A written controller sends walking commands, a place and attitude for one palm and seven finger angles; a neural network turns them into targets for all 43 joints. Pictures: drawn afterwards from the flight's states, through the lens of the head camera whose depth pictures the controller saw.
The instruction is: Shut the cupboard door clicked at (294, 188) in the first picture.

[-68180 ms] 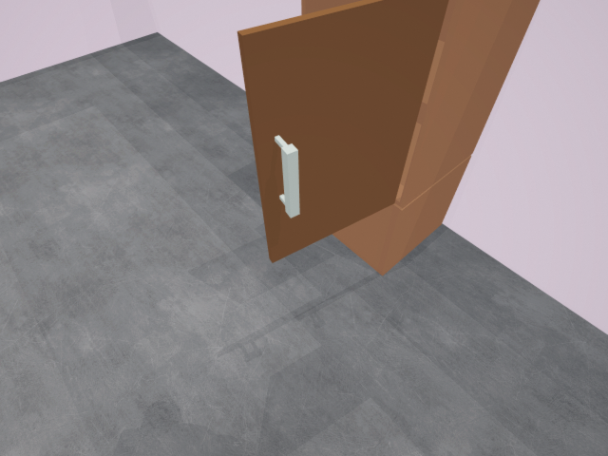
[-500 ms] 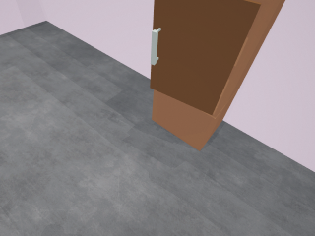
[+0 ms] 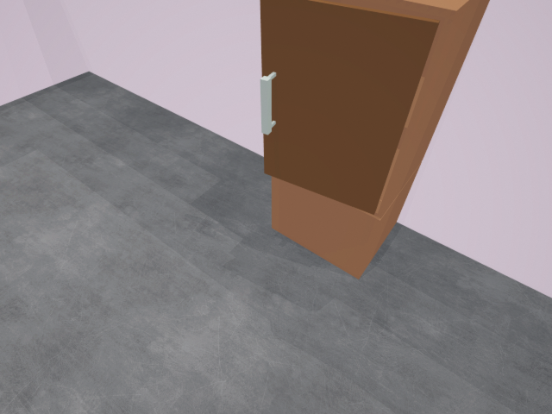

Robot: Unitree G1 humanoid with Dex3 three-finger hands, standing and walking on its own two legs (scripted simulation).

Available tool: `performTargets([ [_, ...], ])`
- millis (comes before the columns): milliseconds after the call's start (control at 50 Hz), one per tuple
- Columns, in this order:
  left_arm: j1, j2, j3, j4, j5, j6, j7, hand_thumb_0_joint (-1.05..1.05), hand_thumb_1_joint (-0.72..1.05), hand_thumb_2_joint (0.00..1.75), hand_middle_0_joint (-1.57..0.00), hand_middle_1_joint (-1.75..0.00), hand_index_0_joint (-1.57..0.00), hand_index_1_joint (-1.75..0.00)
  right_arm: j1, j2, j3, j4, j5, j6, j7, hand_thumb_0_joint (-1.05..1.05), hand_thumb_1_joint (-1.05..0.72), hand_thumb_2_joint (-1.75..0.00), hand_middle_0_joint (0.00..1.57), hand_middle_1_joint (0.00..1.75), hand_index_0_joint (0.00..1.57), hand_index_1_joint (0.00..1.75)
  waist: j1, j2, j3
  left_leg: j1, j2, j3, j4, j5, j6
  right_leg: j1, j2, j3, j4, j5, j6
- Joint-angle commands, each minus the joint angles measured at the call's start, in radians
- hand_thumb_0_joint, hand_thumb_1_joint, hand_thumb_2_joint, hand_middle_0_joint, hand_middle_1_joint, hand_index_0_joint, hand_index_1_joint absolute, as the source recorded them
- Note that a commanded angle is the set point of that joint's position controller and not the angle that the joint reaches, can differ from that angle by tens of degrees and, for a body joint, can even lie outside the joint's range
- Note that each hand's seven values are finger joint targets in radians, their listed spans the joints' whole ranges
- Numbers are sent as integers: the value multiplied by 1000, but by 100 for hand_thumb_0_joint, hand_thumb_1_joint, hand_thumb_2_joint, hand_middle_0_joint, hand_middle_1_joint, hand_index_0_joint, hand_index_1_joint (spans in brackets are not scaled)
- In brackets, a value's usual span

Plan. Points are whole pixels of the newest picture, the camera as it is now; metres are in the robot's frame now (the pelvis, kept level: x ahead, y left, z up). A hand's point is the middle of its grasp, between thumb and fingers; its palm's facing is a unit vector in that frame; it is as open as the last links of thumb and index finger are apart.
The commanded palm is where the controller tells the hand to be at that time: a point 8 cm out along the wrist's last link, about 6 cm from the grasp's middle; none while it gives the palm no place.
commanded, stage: let the arm hang, fingers relaxed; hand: left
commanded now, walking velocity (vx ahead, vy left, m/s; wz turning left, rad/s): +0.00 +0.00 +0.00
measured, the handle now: (269, 103) +0.94 +0.07 -0.04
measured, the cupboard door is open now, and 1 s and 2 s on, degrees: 8 8 8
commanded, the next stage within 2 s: look to check the result in 0.14 s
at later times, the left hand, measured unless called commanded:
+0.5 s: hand out of the picture +0.06 +0.23 -0.16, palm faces +0.01 -0.95 -0.30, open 7.4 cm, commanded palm none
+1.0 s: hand out of the picture +0.09 +0.21 -0.16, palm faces +0.04 -0.96 -0.29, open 7.4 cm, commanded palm none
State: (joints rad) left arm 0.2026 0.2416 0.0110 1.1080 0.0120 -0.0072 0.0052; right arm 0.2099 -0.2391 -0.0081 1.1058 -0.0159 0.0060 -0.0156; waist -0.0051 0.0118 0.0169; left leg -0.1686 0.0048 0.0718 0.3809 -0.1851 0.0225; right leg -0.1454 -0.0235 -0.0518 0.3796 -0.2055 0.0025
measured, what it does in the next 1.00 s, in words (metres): stands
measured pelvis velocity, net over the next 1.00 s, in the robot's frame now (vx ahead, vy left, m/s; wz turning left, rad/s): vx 0.04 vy -0.01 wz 0.04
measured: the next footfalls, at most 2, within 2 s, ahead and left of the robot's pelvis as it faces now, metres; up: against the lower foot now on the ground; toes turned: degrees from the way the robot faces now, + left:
right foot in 1.74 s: +0.11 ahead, -0.10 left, +0.00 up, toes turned +29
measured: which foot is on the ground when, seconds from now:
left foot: down 0.00-1.00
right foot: down 0.00-1.00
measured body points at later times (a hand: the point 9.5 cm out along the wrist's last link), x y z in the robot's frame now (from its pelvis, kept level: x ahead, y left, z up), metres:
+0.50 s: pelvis +0.02 +0.00 +0.00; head +0.03 -0.01 +0.45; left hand +0.06 +0.28 -0.14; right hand +0.08 -0.28 -0.15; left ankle +0.02 +0.10 -0.75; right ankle +0.00 -0.12 -0.75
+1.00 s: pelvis +0.04 -0.01 +0.00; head +0.05 -0.02 +0.45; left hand +0.09 +0.26 -0.14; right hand +0.10 -0.29 -0.14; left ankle +0.02 +0.10 -0.75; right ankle +0.00 -0.12 -0.75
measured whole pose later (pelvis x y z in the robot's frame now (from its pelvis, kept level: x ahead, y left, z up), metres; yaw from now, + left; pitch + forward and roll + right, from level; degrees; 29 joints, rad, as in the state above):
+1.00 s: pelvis +0.04 -0.01 +0.00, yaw +2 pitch -1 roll +0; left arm 0.15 0.27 0.02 1.10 0.01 0.00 0.02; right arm 0.15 -0.29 -0.01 1.09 -0.01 0.02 -0.02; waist -0.01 0.00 0.04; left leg -0.13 0.01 0.03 0.37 -0.22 0.00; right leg -0.09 -0.02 -0.09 0.36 -0.25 -0.01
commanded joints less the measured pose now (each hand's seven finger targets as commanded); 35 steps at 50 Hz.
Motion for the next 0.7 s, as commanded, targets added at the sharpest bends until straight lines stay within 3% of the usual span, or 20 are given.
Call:
performTargets([
  [0,19,174,34,-33,4,-13,12,0,90,90,-20,-30,-20,-30,0,-162,-29,-42,4,-22,-8,0,-90,-90,20,30,20,30,8,-8,25,-7,109,-125,-90,53,7,-23,-88,103,-90,44,-44],
  [180,-1,180,36,-24,2,-17,10,0,90,90,-20,-30,-20,-30,-25,-178,-29,-38,2,-28,-11,0,-90,-90,20,30,20,30,5,19,-4,22,114,-125,-94,101,3,15,-96,98,-98,98,-45],
  [420,-22,203,37,-21,1,-20,11,0,90,90,-20,-30,-20,-30,-47,-209,-30,-42,5,-28,-13,0,-90,-90,20,30,20,30,1,-25,-24,65,122,-128,-89,181,4,42,-104,85,-98,188,-44],
  [680,-36,222,37,-24,0,-22,11,0,90,90,-20,-30,-20,-30,-72,-227,-29,-41,4,-28,-11,0,-90,-90,20,30,20,30,2,-18,-31,85,123,-124,-96,210,1,59,-108,86,-103,227,-43],
])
